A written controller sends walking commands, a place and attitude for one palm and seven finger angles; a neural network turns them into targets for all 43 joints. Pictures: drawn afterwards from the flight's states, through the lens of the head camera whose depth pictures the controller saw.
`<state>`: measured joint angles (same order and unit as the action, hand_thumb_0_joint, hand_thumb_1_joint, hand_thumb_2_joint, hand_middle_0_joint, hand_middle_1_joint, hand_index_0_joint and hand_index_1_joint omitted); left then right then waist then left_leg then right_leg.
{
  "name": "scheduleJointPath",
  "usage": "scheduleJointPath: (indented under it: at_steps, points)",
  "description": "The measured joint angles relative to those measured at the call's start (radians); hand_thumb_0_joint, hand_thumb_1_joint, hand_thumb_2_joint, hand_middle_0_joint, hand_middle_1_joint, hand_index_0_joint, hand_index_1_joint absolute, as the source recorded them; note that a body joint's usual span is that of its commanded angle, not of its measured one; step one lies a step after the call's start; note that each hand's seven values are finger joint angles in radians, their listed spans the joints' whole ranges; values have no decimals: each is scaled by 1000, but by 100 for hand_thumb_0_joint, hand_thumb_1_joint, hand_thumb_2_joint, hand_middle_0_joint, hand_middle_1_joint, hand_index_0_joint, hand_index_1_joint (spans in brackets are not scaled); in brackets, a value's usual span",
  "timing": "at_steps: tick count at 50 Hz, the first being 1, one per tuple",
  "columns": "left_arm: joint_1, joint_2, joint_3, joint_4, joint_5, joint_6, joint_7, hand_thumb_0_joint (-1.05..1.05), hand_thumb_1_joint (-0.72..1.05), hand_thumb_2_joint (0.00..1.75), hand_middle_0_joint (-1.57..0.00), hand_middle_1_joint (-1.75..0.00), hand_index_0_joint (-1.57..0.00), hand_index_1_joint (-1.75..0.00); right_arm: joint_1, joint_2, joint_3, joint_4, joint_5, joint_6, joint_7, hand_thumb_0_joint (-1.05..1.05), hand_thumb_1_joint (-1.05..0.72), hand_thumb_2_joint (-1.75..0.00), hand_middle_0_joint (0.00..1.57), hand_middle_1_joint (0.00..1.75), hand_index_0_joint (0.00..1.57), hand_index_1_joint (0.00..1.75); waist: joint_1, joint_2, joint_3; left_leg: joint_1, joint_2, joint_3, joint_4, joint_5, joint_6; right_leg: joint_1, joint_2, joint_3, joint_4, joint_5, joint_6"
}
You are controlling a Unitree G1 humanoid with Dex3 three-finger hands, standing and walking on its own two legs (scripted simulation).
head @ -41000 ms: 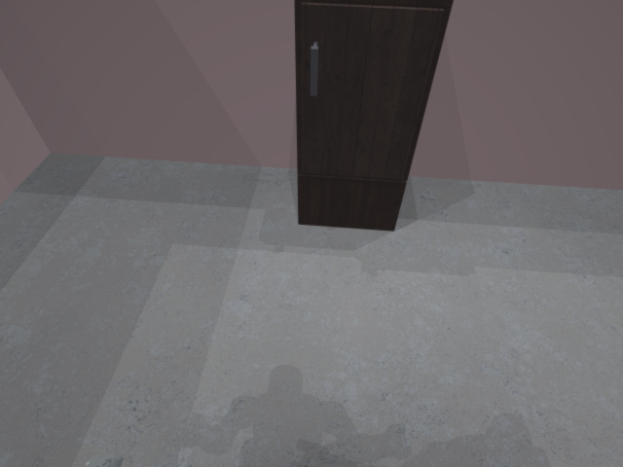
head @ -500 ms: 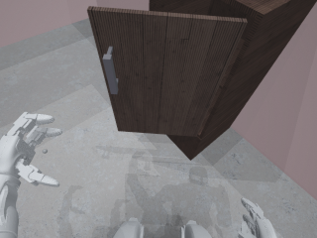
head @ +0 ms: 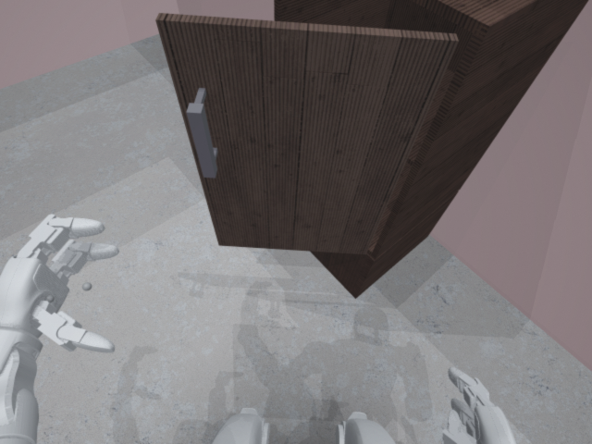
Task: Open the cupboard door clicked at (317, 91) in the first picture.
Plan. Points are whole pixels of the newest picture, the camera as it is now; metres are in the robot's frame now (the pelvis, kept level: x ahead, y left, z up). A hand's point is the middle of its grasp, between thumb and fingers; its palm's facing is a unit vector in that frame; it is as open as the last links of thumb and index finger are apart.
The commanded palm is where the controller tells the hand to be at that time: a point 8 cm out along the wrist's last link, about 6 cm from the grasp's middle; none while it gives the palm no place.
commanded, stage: move the hooked fingers beside the handle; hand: left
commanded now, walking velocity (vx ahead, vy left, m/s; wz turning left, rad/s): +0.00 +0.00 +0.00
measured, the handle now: (206, 135) +0.56 +0.19 +0.04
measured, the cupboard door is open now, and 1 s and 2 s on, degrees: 47 47 47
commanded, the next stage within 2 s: none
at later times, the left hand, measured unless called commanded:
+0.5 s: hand (107, 243) +0.35 +0.27 +0.05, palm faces +0.02 -1.00 -0.02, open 14.0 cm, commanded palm +0.32 +0.32 +0.05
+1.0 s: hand (131, 200) +0.42 +0.26 +0.05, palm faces +0.01 -1.00 -0.01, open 14.0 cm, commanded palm +0.40 +0.31 +0.05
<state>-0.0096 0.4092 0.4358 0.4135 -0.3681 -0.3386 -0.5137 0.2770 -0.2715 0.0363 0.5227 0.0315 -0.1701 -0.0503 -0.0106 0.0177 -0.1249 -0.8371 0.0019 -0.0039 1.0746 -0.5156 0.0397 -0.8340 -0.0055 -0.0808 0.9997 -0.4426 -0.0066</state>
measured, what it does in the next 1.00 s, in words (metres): stands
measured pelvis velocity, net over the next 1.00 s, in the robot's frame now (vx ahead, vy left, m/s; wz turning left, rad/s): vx -0.01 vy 0.00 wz -0.03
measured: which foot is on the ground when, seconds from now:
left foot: down 0.00-1.00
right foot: down 0.00-1.00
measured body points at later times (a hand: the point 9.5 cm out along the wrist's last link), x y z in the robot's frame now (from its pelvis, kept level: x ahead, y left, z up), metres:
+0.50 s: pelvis +0.00 -0.01 +0.00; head +0.09 +0.01 +0.44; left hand +0.34 +0.32 +0.05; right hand +0.13 -0.27 -0.09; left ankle +0.00 +0.09 -0.67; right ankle +0.02 -0.12 -0.67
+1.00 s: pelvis -0.01 +0.00 -0.01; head +0.11 +0.02 +0.43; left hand +0.41 +0.32 +0.05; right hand +0.07 -0.27 -0.11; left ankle +0.00 +0.09 -0.67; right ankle +0.02 -0.12 -0.67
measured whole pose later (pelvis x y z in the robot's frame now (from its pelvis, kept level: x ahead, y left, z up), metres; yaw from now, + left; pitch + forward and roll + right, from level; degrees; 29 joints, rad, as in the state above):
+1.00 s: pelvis -0.01 +0.00 -0.01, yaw -2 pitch +20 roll -3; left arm -0.55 0.53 0.49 0.92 -0.23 -0.40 -0.48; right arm 0.33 -0.28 0.03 0.59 0.02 -0.05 -0.04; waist -0.09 0.00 -0.13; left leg -0.95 0.02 0.01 1.12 -0.52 0.04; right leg -0.95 0.01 -0.06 1.03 -0.43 -0.01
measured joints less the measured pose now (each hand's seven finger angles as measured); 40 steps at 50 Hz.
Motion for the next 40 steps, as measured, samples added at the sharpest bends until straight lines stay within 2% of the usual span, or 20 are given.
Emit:
scheduleJointPath:
  at_steps: [6, 11, 17, 23, 32, 40]
  points:
    - [-9, -2, -1, 5, 5, -5, -1, -1, -50, 30, -30, -120, -30, -120, -7, -1, 2, -2, -2, -2, -5, 1, -90, -90, 20, 30, 21, 30, 3, 0, -1, -3, 1, -3, 4, -2, -3, -3, 1, -3, 6, -4, -3]
    - [-102, 19, 15, 94, 17, -3, -5, -1, -50, 30, -30, -120, -30, -120, -14, -8, 6, 16, -1, 1, -16, 1, -90, -90, 20, 30, 21, 30, 4, -7, 1, -25, 3, -11, 24, -7, -7, -23, 2, -11, 25, -11, -8]
    - [-172, 39, 13, 134, 29, 4, -21, -1, -50, 30, -30, -120, -30, -120, -9, -10, 0, 28, 0, 10, -16, 1, -90, -90, 20, 30, 21, 30, -9, -7, 3, -34, 8, -10, 26, -7, -10, -32, 7, -9, 25, -7, -11]
    - [-229, 53, 28, 202, 43, 10, -7, -1, -50, 30, -30, -120, -30, -120, 11, -12, -1, 27, 0, 31, -9, 1, -90, -90, 20, 30, 21, 30, -25, -9, -2, -38, 12, 2, 17, -3, -9, -44, 11, 2, 20, -2, -10]
    - [-302, 64, 37, 278, 63, -23, 3, -1, -50, 30, -30, -120, -30, -120, 39, -12, -6, 47, -1, 62, -4, 1, -90, -90, 20, 30, 21, 30, -38, -9, -3, -52, 14, 8, 18, -2, -6, -59, 14, 9, 20, 3, -7]
    - [-420, 87, 34, 395, 103, -38, 18, -1, -50, 30, -30, -120, -30, -120, 43, -10, -4, 63, -5, 85, -2, 1, -90, -90, 20, 30, 21, 30, -52, -12, 0, -78, 14, 9, 30, -2, -4, -85, 14, 9, 28, 6, -5]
